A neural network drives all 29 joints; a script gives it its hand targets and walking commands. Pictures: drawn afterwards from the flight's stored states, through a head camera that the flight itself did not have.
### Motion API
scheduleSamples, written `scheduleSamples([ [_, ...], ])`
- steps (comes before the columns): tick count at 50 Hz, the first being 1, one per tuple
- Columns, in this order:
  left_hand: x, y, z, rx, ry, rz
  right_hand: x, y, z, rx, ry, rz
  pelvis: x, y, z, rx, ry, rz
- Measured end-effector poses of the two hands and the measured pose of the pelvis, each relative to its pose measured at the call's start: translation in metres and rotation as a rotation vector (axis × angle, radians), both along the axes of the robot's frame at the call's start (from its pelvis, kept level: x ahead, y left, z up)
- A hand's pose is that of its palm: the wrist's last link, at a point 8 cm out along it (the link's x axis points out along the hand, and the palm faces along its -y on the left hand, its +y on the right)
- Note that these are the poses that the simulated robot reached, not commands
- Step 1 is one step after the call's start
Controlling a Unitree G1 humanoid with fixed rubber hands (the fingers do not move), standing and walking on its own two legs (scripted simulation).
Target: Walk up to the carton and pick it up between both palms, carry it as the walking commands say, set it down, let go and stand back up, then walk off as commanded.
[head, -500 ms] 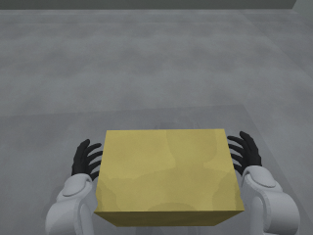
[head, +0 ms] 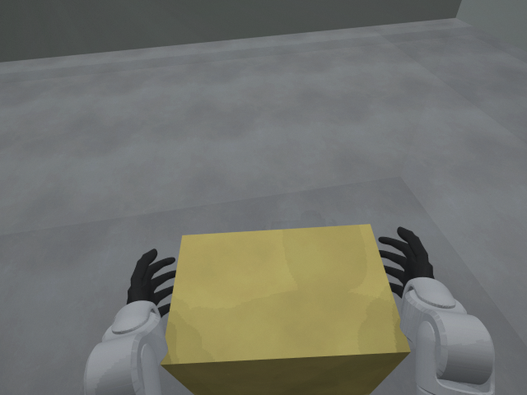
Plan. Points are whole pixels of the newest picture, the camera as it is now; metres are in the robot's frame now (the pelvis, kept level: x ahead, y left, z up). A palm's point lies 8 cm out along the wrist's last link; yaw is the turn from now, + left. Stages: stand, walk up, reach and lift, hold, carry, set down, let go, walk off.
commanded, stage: carry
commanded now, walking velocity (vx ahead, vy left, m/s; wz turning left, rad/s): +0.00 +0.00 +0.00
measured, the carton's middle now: (281, 319) +0.24 +0.00 -0.01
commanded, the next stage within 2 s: none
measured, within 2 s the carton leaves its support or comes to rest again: neither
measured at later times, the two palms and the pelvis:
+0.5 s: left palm (100, 345) +0.17 +0.22 +0.09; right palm (397, 323) +0.18 -0.13 +0.11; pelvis -0.05 +0.04 +0.00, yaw -1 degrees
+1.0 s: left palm (121, 308) +0.22 +0.21 +0.09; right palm (395, 299) +0.21 -0.14 +0.10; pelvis -0.02 +0.04 +0.00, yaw -1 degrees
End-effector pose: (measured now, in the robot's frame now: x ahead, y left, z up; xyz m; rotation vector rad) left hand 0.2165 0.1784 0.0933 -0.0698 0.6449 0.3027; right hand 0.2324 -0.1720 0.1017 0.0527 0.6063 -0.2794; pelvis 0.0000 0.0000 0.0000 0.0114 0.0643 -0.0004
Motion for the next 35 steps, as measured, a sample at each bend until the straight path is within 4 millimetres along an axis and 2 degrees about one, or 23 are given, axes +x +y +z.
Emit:
scheduleSamples([
  [3,-0.013,0.015,-0.008,-0.023,0.017,0.016,-0.012,0.015,-0.006,-0.017,0.018,0.011,-0.012,0.010,-0.003,-0.012,-0.016,-0.001],
  [7,-0.030,0.024,-0.010,-0.058,0.013,0.005,-0.033,0.024,0.004,-0.045,0.013,-0.006,-0.023,0.021,-0.002,-0.010,-0.048,-0.015],
  [13,-0.035,0.031,0.005,-0.050,-0.044,-0.038,-0.054,0.031,0.017,-0.049,-0.042,-0.040,-0.038,0.036,-0.002,-0.002,-0.080,-0.018],
  [16,-0.037,0.033,0.006,-0.047,-0.038,-0.050,-0.059,0.033,0.017,-0.046,-0.037,-0.051,-0.041,0.041,-0.003,0.003,-0.084,-0.018],
  [20,-0.041,0.038,0.002,-0.047,-0.009,-0.039,-0.060,0.038,0.012,-0.038,-0.008,-0.045,-0.043,0.043,-0.003,0.004,-0.092,-0.014],
  [26,-0.043,0.042,0.000,-0.044,0.006,-0.007,-0.049,0.042,0.009,-0.033,0.007,-0.013,-0.047,0.041,-0.002,0.002,-0.083,-0.011],
  [35,-0.025,0.035,0.000,-0.025,0.018,-0.018,-0.035,0.035,0.002,-0.017,0.021,-0.022,-0.036,0.038,-0.002,0.001,-0.056,-0.013],
])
